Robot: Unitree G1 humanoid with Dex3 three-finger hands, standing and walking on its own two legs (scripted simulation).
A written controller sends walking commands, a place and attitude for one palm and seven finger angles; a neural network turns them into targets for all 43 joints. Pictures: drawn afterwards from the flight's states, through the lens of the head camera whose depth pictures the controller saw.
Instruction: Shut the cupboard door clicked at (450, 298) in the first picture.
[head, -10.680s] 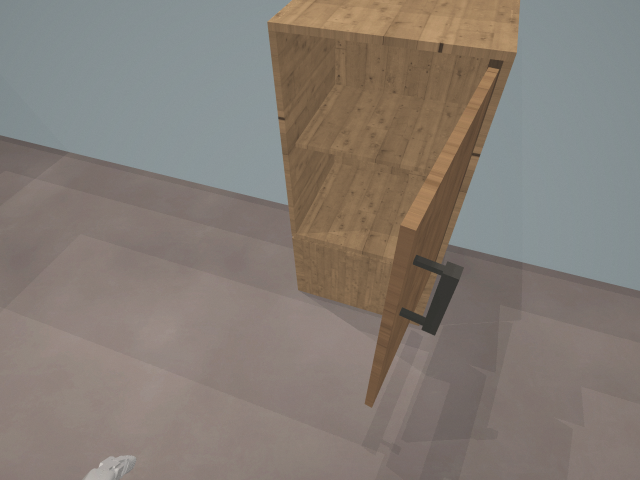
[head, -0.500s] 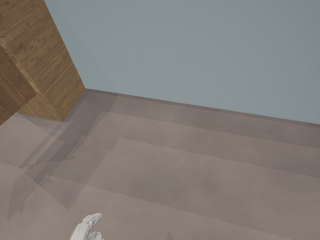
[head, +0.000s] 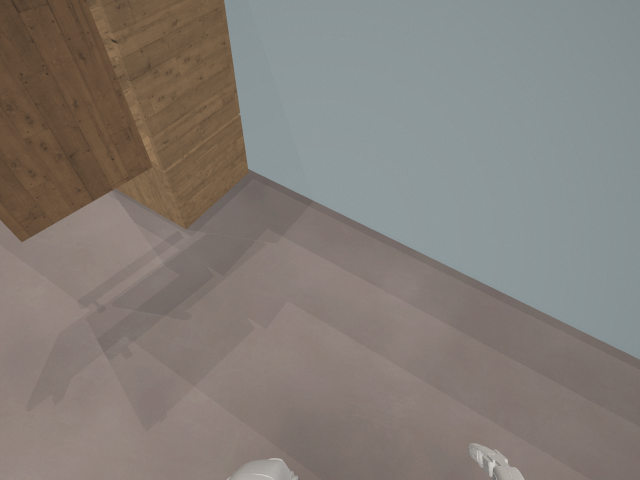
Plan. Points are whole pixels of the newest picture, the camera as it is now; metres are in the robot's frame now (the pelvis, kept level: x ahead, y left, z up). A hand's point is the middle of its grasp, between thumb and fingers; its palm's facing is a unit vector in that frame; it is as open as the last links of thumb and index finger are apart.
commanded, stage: walk to a spot facing it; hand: left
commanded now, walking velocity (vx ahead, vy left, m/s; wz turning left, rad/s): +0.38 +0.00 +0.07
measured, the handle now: out of the picture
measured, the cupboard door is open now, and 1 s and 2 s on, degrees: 81 81 81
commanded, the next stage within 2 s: turn to face it in 0.56 s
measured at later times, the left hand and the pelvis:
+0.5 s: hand (269, 312) +0.38 +0.13 -0.14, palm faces -0.05 -0.98 -0.20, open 7.4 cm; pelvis +0.23 -0.04 +0.00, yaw +2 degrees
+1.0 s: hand (250, 372) +0.28 +0.15 -0.17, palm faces +0.36 -0.91 -0.19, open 7.3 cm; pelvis +0.35 -0.02 +0.01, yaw +17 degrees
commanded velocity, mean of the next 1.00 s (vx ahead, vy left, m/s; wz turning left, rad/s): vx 0.18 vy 0.00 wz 0.32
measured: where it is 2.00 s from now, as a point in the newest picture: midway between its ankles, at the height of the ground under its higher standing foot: (344, 424)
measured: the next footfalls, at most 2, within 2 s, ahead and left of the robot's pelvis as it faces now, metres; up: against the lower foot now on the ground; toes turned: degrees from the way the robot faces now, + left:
right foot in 0.50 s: +0.38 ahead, -0.14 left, +0.00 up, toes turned -5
left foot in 1.02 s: +0.41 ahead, +0.10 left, +0.00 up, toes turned +25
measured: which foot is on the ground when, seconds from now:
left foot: down 0.00-0.52, up 0.54-1.00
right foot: up 0.00-0.48, down 0.50-1.00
